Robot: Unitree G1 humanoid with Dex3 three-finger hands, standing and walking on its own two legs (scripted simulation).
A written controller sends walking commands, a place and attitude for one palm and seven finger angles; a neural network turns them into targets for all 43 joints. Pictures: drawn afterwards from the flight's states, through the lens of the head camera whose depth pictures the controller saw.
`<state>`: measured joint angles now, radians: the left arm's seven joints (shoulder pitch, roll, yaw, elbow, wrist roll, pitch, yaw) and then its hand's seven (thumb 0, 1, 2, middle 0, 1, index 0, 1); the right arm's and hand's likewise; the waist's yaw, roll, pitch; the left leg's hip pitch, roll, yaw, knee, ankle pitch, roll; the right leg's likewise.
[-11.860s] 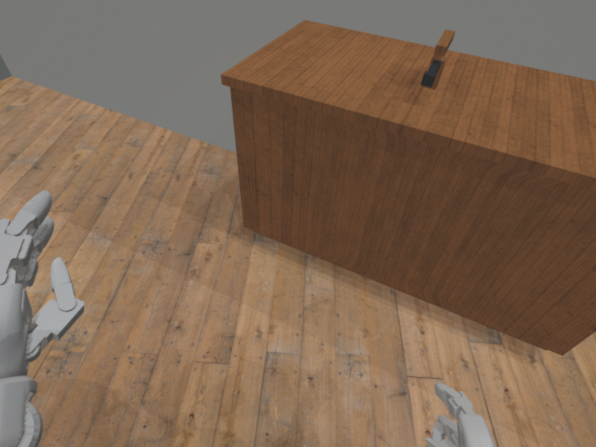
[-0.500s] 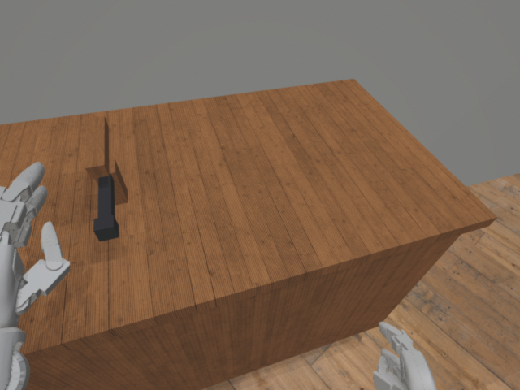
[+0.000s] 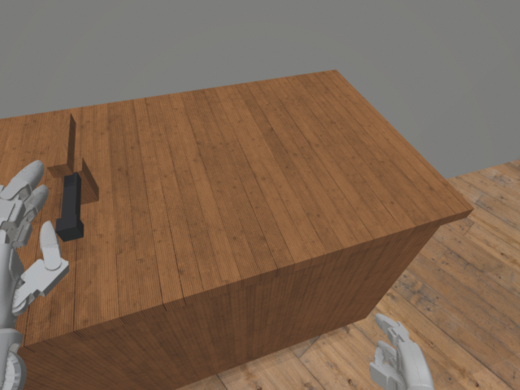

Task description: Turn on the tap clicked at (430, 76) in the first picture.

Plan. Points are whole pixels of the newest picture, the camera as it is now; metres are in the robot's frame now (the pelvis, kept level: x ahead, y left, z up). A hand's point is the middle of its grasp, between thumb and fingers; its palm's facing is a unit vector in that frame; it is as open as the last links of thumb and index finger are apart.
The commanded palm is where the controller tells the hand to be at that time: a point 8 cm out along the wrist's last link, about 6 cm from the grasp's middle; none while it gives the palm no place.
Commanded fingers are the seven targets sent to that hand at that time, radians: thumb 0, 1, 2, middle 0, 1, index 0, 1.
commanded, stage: shuffle to correct the standing spot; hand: left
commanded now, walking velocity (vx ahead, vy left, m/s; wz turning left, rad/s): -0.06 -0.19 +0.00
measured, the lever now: (70, 228) +0.32 +0.32 +0.07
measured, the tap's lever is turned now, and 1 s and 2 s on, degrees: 0 0 0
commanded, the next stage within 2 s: come to a stop and stand still in 0.30 s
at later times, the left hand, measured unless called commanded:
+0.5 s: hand (97, 270) +0.21 +0.20 +0.16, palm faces +0.34 -0.86 -0.37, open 7.4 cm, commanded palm +0.16 +0.25 +0.17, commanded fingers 0.00 0.90 0.90 -0.20 -0.30 -0.20 -0.30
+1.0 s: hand (20, 273) +0.20 +0.28 +0.16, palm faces +0.44 -0.83 -0.34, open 7.4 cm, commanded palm +0.14 +0.29 +0.17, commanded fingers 0.00 0.90 0.90 -0.20 -0.30 -0.20 -0.30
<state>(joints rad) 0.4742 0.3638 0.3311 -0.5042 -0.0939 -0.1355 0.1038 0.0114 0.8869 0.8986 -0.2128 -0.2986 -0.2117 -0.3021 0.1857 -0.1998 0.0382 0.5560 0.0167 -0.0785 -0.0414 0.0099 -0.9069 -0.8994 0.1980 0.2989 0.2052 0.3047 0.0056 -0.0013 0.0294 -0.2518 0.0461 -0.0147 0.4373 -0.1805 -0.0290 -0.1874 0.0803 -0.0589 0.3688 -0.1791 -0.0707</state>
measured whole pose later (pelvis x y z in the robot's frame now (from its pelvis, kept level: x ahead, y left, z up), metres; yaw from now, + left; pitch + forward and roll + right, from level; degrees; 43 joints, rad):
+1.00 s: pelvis -0.02 +0.02 +0.00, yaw -1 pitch -2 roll -1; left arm 0.35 0.38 0.37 -0.44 -0.04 -0.17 0.13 0.01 0.88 0.90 -0.22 -0.30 -0.22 -0.30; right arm 0.24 -0.20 0.03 0.61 0.01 -0.13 -0.04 0.01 -0.91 -0.90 0.20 0.30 0.20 0.30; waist 0.05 -0.04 0.08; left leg -0.25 -0.01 0.00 0.50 -0.22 0.02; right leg -0.23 0.06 -0.05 0.44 -0.18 -0.05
